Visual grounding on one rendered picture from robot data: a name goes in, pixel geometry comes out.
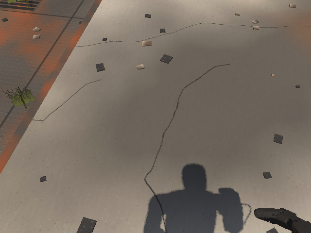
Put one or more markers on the right robot hand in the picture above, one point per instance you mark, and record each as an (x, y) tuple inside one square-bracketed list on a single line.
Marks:
[(283, 218)]

